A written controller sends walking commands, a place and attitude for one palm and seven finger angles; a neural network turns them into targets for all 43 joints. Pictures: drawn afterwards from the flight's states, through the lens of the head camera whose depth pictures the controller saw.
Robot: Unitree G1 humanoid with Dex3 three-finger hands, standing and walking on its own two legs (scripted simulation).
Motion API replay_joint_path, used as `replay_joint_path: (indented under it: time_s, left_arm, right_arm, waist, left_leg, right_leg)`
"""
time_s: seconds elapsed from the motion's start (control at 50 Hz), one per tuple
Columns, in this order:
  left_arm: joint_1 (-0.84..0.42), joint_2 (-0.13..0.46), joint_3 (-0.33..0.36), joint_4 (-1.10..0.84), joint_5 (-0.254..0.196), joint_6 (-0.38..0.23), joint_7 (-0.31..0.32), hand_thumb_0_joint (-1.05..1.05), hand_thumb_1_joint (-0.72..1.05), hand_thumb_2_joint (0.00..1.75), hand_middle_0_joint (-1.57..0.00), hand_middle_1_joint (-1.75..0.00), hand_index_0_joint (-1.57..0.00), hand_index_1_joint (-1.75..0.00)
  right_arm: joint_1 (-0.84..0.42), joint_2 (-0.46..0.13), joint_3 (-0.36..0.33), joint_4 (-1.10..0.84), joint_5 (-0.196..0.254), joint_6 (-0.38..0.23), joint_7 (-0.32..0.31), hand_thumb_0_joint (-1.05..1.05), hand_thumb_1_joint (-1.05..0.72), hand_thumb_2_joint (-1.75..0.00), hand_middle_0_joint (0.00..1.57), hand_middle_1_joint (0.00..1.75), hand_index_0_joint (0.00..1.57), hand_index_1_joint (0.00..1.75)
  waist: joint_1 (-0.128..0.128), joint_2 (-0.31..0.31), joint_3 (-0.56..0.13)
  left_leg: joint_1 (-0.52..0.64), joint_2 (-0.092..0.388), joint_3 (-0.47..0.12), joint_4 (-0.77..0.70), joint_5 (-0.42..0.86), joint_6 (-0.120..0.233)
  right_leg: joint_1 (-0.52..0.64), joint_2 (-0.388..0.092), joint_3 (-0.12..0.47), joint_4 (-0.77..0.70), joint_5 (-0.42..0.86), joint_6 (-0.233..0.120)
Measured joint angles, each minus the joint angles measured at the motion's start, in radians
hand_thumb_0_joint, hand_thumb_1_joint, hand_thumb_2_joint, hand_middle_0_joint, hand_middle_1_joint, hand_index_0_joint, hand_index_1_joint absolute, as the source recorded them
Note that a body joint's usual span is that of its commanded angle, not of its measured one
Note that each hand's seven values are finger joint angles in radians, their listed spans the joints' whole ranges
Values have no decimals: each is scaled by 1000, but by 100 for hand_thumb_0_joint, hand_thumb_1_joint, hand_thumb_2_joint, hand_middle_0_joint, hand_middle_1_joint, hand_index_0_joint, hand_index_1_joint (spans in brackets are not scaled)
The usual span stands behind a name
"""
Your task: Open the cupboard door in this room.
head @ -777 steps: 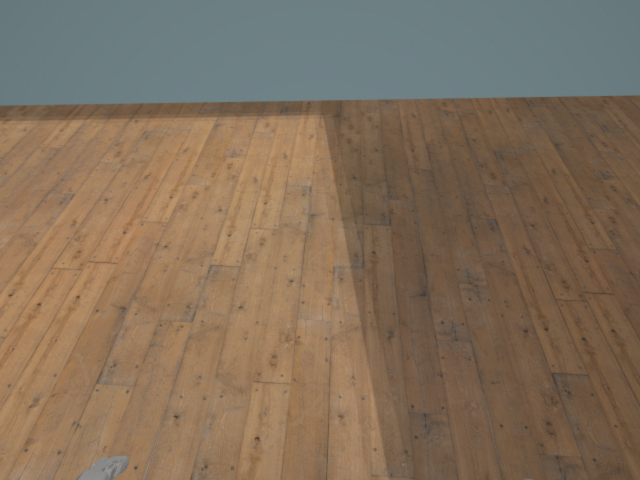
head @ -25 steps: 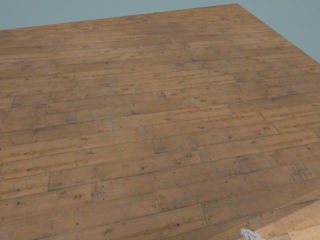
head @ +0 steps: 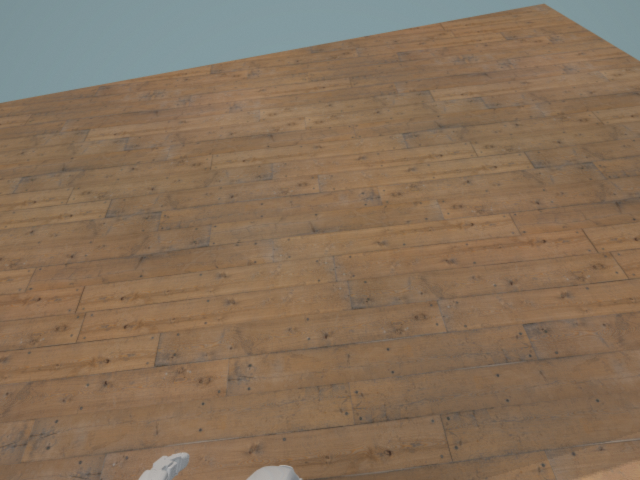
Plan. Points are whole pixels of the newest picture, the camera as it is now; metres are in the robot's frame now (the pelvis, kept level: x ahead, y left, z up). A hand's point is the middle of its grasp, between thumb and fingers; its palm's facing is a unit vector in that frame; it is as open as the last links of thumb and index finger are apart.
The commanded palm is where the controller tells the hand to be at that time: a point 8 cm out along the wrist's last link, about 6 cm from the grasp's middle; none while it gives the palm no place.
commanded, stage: turn or walk to find it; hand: left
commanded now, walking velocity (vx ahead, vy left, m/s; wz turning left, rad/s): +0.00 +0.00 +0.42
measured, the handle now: out of the picture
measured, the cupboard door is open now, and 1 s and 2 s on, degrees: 0 0 0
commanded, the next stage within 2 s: none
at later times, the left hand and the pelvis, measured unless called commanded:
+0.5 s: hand out of the picture -0.06 +0.25 -0.18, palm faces +0.28 -0.93 -0.24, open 7.4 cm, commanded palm none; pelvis -0.03 +0.04 +0.00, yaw +13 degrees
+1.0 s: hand out of the picture -0.01 +0.20 -0.14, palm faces +0.41 -0.86 -0.29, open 7.4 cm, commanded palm none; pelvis -0.03 -0.02 +0.00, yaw +25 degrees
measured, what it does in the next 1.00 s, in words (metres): steps on the spot, turning left: left foot, then right foot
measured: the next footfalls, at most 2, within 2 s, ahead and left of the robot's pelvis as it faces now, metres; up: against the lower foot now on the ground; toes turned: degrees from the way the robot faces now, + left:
left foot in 0.40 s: -0.03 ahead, +0.15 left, +0.00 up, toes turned +16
right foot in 0.88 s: +0.05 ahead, -0.08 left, +0.00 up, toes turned +17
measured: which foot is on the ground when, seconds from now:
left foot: up 0.00-0.38, down 0.40-0.90, up 0.92-1.00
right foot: down 0.00-0.40, up 0.42-0.86, down 0.88-1.00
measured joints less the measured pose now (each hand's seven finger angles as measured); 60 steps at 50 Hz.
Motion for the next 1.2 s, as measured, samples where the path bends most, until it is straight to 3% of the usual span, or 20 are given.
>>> replay_joint_path:
  time_s: [0.08, 0.16, 0.24, 0.34, 0.4, 0.44, 0.48, 0.56, 0.64, 0.74, 0.82, 0.86, 0.88, 0.9, 0.96, 1.0, 1.06, 1.12, 1.2]
  left_arm:
    - [30, -16, -4, 12, -2, 6, 2, 0, 91, 90, -20, -30, -20, -30]
    - [55, -21, -5, 25, 0, 5, 3, 0, 91, 90, -20, -30, -20, -30]
    - [72, -14, 1, 36, 6, 4, 5, 0, 91, 90, -20, -30, -20, -30]
    - [85, 15, 11, 53, 14, 6, 1, 0, 91, 90, -20, -30, -20, -30]
    - [98, 38, 21, 66, 8, 13, -1, 0, 91, 90, -20, -30, -20, -30]
    - [99, 64, 29, 78, 0, 33, 1, 0, 91, 90, -20, -30, -20, -30]
    - [99, 81, 34, 90, 0, 57, 5, 0, 91, 90, -20, -30, -20, -30]
    - [81, 92, 39, 101, 0, 66, -3, 1, 91, 90, -20, -30, -20, -29]
    - [55, 90, 36, 84, -2, 52, -7, 1, 91, 90, -20, -30, -20, -29]
    - [18, 76, 28, 61, -5, 51, -3, 0, 91, 90, -20, -30, -20, -29]
    - [-15, 55, 20, 39, -11, 44, -2, 0, 91, 90, -20, -30, -20, -29]
    - [-24, 44, 15, 26, -13, 32, -4, 0, 91, 90, -20, -30, -20, -29]
    - [-23, 39, 12, 20, -12, 22, -4, 0, 91, 90, -20, -30, -20, -29]
    - [-26, 25, 9, 20, -8, 13, -3, 0, 91, 90, -20, -30, -20, -29]
    - [-12, -2, -4, 10, -2, -2, -1, 0, 91, 90, -20, -30, -20, -30]
    - [5, -13, -3, 8, -2, 2, 2, 0, 91, 90, -20, -30, -20, -30]
    - [27, -22, -5, 18, -3, 4, 3, 0, 91, 90, -20, -30, -20, -30]
    - [47, -26, -5, 28, -1, 1, 4, 0, 91, 90, -20, -30, -20, -30]
    - [69, -18, 2, 39, 3, -1, 7, 0, 91, 90, -20, -30, -20, -30]
  right_arm:
    - [14, -18, -11, 13, -4, 7, 10, 1, -91, -90, 20, 30, 20, 30]
    - [22, -19, -11, 25, -5, 12, 14, 1, -91, -90, 20, 30, 20, 30]
    - [7, -12, -4, 33, -3, 15, 14, 1, -91, -90, 20, 30, 20, 30]
    - [-43, 2, 12, 20, 6, 0, 10, 1, -91, -90, 20, 30, 20, 30]
    - [-69, 5, 21, -4, 10, -24, 10, 1, -91, -90, 20, 30, 20, 30]
    - [-88, 23, 24, -14, 6, -42, 9, 1, -91, -90, 20, 30, 20, 30]
    - [-97, 38, 34, -24, 2, -49, 7, 1, -91, -90, 20, 30, 20, 30]
    - [-97, 54, 48, -33, -1, -54, -7, 1, -91, -90, 20, 30, 20, 30]
    - [-90, 61, 53, -33, 3, -60, -10, 1, -91, -90, 20, 30, 20, 30]
    - [-66, 63, 47, -32, -1, -56, -7, 1, -91, -90, 20, 30, 20, 30]
    - [-42, 53, 37, -23, -6, -44, -5, 1, -91, -90, 20, 30, 21, 30]
    - [-28, 44, 30, -17, -5, -36, -4, 1, -91, -90, 20, 30, 21, 30]
    - [-20, 39, 27, -13, -2, -33, -3, 1, -91, -90, 20, 30, 20, 30]
    - [-17, 27, 21, -8, 2, -30, -2, 1, -91, -90, 20, 30, 20, 30]
    - [-4, 5, 4, 3, 2, -9, -2, 1, -91, -90, 20, 30, 20, 30]
    - [0, -5, -4, 10, -1, 1, 3, 1, -91, -90, 20, 30, 20, 30]
    - [3, -17, -10, 13, -4, 4, 10, 1, -91, -90, 20, 30, 20, 30]
    - [7, -20, -11, 18, -4, 6, 13, 1, -91, -90, 20, 30, 20, 30]
    - [-1, -16, -5, 28, -3, 12, 12, 1, -91, -90, 20, 30, 20, 30]
  waist:
    - [-2, 0, -3]
    - [1, -10, -7]
    - [17, -32, -3]
    - [47, -66, 13]
    - [53, -77, 10]
    - [58, -110, 13]
    - [64, -119, 7]
    - [59, -105, -8]
    - [58, -97, -11]
    - [38, -81, -11]
    - [13, -58, -6]
    - [6, -45, -8]
    - [6, -41, -10]
    - [4, -15, -5]
    - [-2, 5, -4]
    - [3, 1, -6]
    - [1, -1, -4]
    - [3, -8, -3]
    - [17, -27, 0]
  left_leg:
    - [-66, 31, 26, 240, 77, -20]
    - [-58, 70, 31, 262, 120, -41]
    - [-5, 95, 50, 149, 76, -51]
    - [91, 98, 107, -100, 9, -41]
    - [175, 90, 137, -320, 128, -26]
    - [176, 66, 143, -326, 140, 24]
    - [182, 62, 138, -325, 125, 49]
    - [212, 57, 107, -408, 171, 57]
    - [231, 40, 84, -470, 213, 62]
    - [224, 23, 54, -479, 229, 56]
    - [197, 16, 21, -449, 225, 38]
    - [173, 11, 5, -418, 216, 24]
    - [158, 6, -2, -393, 206, 15]
    - [142, 16, -16, -358, 193, 12]
    - [47, -1, -9, -88, 9, 4]
    - [-7, 2, 12, 89, 9, -1]
    - [-48, 30, 24, 227, 73, -18]
    - [-49, 60, 25, 252, 107, -37]
    - [-12, 87, 38, 172, 79, -51]
  right_leg:
    - [34, -18, -36, -57, 27, -2]
    - [46, -30, -76, -83, 39, -3]
    - [40, -47, -109, -82, 40, 1]
    - [13, -80, -145, -43, 29, 20]
    - [-15, -102, -171, 26, 0, 45]
    - [-63, -116, -114, 142, -95, 70]
    - [-116, -86, -41, 292, -195, 82]
    - [-185, -48, 31, 477, -142, 101]
    - [-205, -40, 68, 504, -95, 118]
    - [-174, -26, 83, 401, -121, 127]
    - [-110, -2, 79, 225, -135, 117]
    - [-59, 11, 69, 94, -67, 111]
    - [-26, 14, 62, 14, -8, 98]
    - [-16, 28, 44, -4, 15, 58]
    - [-7, 15, 6, 6, 1, -5]
    - [10, 1, -8, -20, 7, -12]
    - [32, -10, -34, -62, 30, -13]
    - [43, -18, -64, -84, 41, -17]
    - [43, -34, -100, -87, 42, -17]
